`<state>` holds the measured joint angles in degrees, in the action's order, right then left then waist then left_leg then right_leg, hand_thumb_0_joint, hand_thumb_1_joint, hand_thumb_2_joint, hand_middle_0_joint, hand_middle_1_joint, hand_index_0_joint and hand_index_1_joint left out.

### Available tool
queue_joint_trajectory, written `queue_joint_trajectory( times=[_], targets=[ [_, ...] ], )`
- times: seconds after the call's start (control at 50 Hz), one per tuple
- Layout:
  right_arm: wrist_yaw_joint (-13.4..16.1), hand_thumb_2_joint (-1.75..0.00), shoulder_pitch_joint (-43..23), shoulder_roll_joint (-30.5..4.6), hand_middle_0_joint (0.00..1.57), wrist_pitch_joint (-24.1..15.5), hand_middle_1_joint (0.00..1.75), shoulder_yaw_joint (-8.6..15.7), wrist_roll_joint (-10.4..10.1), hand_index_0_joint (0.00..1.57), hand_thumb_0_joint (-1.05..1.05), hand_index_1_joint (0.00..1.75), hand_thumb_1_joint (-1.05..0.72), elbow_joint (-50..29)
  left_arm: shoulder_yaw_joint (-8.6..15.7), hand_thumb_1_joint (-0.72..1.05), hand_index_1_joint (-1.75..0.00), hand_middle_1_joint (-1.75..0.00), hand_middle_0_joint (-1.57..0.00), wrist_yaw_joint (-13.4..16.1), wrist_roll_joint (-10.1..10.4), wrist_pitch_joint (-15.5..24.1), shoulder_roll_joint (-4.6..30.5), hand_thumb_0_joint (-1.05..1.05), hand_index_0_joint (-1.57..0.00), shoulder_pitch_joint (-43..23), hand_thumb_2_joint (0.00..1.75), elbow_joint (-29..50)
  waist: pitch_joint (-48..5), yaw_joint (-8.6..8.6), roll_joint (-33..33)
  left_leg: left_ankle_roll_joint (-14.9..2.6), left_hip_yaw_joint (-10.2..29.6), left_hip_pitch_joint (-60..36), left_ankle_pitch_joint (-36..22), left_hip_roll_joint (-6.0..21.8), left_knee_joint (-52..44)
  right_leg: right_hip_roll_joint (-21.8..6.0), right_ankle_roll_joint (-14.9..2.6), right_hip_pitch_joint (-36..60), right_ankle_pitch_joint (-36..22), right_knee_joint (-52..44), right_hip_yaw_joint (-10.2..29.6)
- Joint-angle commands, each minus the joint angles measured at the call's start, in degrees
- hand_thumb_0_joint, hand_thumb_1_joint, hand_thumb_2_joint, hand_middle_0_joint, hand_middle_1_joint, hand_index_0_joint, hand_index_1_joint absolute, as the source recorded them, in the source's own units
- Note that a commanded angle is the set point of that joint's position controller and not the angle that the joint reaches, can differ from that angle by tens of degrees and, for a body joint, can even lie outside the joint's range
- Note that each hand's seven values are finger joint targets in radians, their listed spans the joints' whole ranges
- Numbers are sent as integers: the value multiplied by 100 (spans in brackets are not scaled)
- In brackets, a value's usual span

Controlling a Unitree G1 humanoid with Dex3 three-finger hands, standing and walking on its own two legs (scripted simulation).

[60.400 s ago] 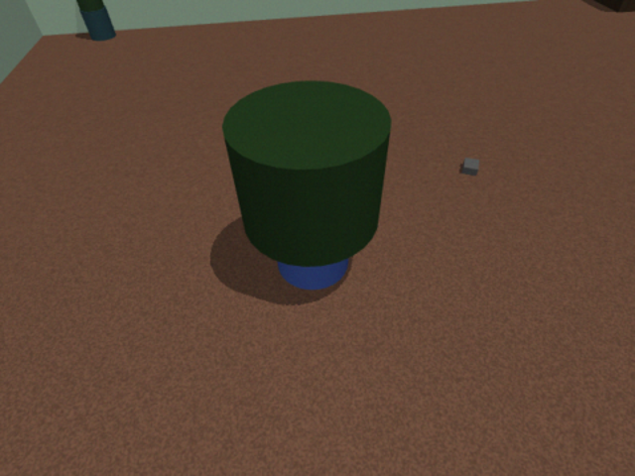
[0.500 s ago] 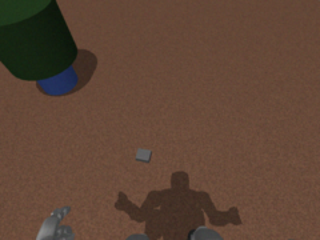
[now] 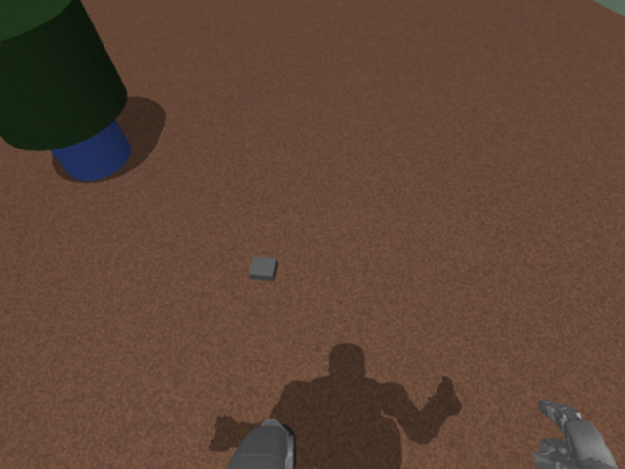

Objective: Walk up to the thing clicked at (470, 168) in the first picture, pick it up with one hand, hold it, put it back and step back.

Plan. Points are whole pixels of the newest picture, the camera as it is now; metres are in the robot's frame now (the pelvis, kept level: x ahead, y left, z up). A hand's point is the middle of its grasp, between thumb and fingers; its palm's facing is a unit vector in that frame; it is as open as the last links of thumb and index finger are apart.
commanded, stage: step back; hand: left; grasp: from above
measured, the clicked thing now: (263, 268) +0.78 +0.26 -0.73
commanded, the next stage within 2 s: stand in 1.70 s
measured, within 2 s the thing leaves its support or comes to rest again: neither
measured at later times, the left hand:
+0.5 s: hand out of the picture -0.05 +0.24 -0.13, palm faces +0.10 -0.93 -0.35, open 7.4 cm
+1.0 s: hand out of the picture -0.28 +0.23 -0.11, palm faces +0.09 -0.90 -0.44, open 7.4 cm
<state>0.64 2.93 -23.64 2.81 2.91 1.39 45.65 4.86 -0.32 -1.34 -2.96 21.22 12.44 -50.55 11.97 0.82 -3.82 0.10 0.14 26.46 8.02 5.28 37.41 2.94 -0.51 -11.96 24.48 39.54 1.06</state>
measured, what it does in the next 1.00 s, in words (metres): walks backwards: left foot, then right foot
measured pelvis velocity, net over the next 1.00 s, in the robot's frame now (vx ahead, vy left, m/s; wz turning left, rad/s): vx -0.27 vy -0.04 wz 0.07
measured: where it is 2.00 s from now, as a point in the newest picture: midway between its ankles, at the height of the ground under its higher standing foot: outside the picture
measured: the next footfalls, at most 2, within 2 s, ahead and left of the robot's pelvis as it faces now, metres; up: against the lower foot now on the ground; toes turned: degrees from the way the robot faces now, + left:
left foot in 0.38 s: -0.12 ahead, +0.09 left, +0.00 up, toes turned +6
right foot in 0.74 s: -0.24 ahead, -0.18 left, +0.00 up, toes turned +3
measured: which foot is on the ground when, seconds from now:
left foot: down 0.00-0.00, up 0.02-0.36, down 0.38-0.78, up 0.80-1.00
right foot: down 0.00-0.42, up 0.44-0.72, down 0.74-1.00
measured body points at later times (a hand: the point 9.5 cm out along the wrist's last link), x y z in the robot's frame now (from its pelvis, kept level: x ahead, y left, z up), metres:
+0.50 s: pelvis -0.17 -0.02 +0.01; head -0.12 +0.00 +0.46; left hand -0.06 +0.29 -0.11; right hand -0.07 -0.32 -0.11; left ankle -0.16 +0.09 -0.71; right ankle -0.08 -0.13 -0.67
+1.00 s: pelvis -0.27 -0.04 +0.02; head -0.26 -0.07 +0.47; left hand -0.29 +0.28 -0.09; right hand -0.19 -0.36 -0.12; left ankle -0.26 +0.10 -0.69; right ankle -0.28 -0.18 -0.71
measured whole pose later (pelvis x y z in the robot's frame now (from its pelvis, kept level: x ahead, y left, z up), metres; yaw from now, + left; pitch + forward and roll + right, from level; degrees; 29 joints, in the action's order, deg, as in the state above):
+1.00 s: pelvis -0.27 -0.04 +0.02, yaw +4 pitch -2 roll +0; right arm -1.6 14.1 -23.7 2.5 3.5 1.7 55.1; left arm 4.2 -0.4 -2.9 1.2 20.5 17.9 -56.1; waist 2.8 2.0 -4.1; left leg 1.1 5.1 20.1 24.2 0.0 44.5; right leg -1.6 0.1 -10.7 19.5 32.1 -0.8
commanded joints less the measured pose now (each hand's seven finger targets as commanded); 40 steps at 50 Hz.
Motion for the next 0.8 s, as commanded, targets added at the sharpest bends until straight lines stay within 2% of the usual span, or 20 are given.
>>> queue_joint_trajectory(
  times=[0.0,0.02,0.08,0.12,0.2,0.26,0.36,0.38,0.4,0.42,0.44,0.5,0.56,0.62,0.66,0.7,0.72,0.74,0.76,0.78],
  targets=[
    [201,-90,-107,-1018,20,-62,30,379,-66,20,0,30,-90,-509,633,90,-30,-30,-20,48,-194,109,2443,0,-20,155,90,731,-771,449,2272,106,762,417,2707,-1018,2330,-2782,-1625,-1495,454,-2769,3588],
    [203,-90,53,-1249,20,-66,30,469,-80,20,0,30,-90,-362,586,90,-30,-30,-20,79,-149,129,2269,0,-20,-339,90,858,-397,196,2051,92,1073,3,2479,-779,2906,-2811,-1634,-2303,709,-2928,3450],
    [139,-90,866,-925,20,-86,30,304,-127,20,0,30,-90,62,403,90,-30,-30,-20,128,-126,180,1378,0,-20,-1027,90,957,-640,-379,1249,21,997,187,1592,-1359,3253,-1316,-730,-1125,-1590,-1874,906],
    [191,-90,965,-900,20,-143,30,253,-74,20,0,30,-90,76,434,90,-30,-30,-20,132,-141,191,1342,0,-20,-683,90,994,-937,-152,1279,120,897,264,1605,-1391,3314,-1168,-669,-541,-2254,-1585,727],
    [216,-90,700,-746,20,-237,30,176,-37,20,0,30,-90,-71,395,90,-30,-30,-20,245,-133,134,1148,0,-20,66,90,957,-1332,321,1400,225,571,826,2233,-1070,1968,-1575,-1079,1381,-3639,-1094,909],
    [213,-90,930,-752,20,-247,30,196,-8,20,0,30,-90,-80,408,90,-30,-30,-20,295,-99,91,1296,0,-20,48,90,1065,-1622,299,1680,133,406,141,2332,-698,905,-1982,-1221,1354,-3985,-953,1258],
    [138,-90,1773,-912,20,-197,30,340,3,20,0,30,-90,352,289,90,-30,-30,-20,212,10,-13,1361,0,-20,-617,90,1222,-1848,-187,973,-226,30,-1486,431,-673,-1114,-1655,-661,117,-2450,-540,889],
    [135,-90,1700,-1124,20,-185,30,399,57,20,0,30,-90,298,234,90,-30,-30,-20,186,29,-19,1185,0,-20,-613,90,1272,-1767,-163,404,-506,946,-1643,328,-20,-1403,-1312,-430,-526,-1583,-121,750],
    [94,-90,1321,-1669,20,-150,30,463,95,20,0,30,-90,182,183,90,-30,-30,-20,184,73,-2,1025,0,-20,-760,90,1291,-1455,-146,-797,-1131,2433,-1500,24,1069,-1772,-349,-131,-1532,122,726,-15],
    [63,-90,929,-2082,20,-147,30,533,106,20,0,30,-90,24,330,90,-30,-30,-20,242,52,-3,1274,0,-20,-1101,90,1277,-1173,-400,-1251,-1909,3260,-258,18,1839,-2185,0,6,-1152,1316,2254,257],
    [101,-90,504,-1924,20,-208,30,511,155,20,0,30,-90,-86,367,90,-30,-30,-20,237,-1,-17,1428,0,-20,-951,90,1147,-886,-201,-872,-1969,3247,200,33,1930,-2167,-85,-22,-981,1261,3074,818],
    [134,-90,132,-1184,20,-216,30,285,197,20,0,30,-90,-207,334,90,-30,-30,-20,180,114,-58,1158,0,-20,-352,90,768,-906,205,-76,-1247,1358,-409,-972,793,-1621,316,-91,-1389,401,3583,963],
    [73,-90,281,-1070,20,-200,30,298,124,20,0,30,-90,-126,291,90,-30,-30,-20,156,71,36,1076,0,-20,-37,90,583,-1053,100,-359,-1197,1188,-1256,238,613,-1570,145,99,-1506,223,2618,601],
    [13,-90,596,-1095,20,-201,30,350,130,20,0,30,-90,-47,183,90,-30,-30,-20,108,42,281,1078,0,-20,-178,90,529,-1422,-287,-711,-1258,1136,-2165,1392,589,-1442,-172,228,-1333,577,489,195],
    [-46,-90,649,-1241,20,-132,30,399,162,20,0,30,-90,-9,162,90,-30,-30,-20,113,44,388,1065,0,-20,38,90,304,-1673,-322,-933,-1235,1180,-2108,1856,643,-1321,-156,156,-666,761,-700,-54],
    [-92,-90,536,-1336,20,-13,30,441,130,20,0,30,-90,29,194,90,-30,-30,-20,135,-41,471,1029,0,-20,567,90,-172,-1530,-74,-771,-990,904,-1179,2247,483,-1077,-14,-71,455,-264,-2085,-355],
    [-90,-90,508,-1111,20,-3,30,373,107,20,0,30,-90,-10,274,90,-30,-30,-20,152,-93,511,1234,0,-20,765,90,-312,-1468,44,-221,-716,666,-487,2362,221,-443,-124,-198,962,-256,-2123,156],
    [-107,-90,406,-739,20,-28,30,249,51,20,0,30,-90,-124,332,90,-30,-30,-20,159,-175,534,1452,0,-20,700,90,-243,-1243,70,671,-313,314,638,2457,-226,389,-938,-489,1103,934,-2349,1650],
    [-68,-90,-49,-771,20,-52,30,269,63,20,0,30,-90,-217,467,90,-30,-30,-20,177,-220,502,2109,0,-20,322,90,-36,-720,366,1464,-14,595,672,2325,-557,969,-2278,-1118,-692,2962,-2923,3342],
    [-46,-90,-68,-1207,20,-58,30,452,72,20,0,30,-90,-97,467,90,-30,-30,-20,187,-245,499,2334,0,-20,-346,90,150,-105,209,1567,92,1133,-84,2140,-391,1881,-2771,-1465,-2201,3726,-3217,3861]
  ],
)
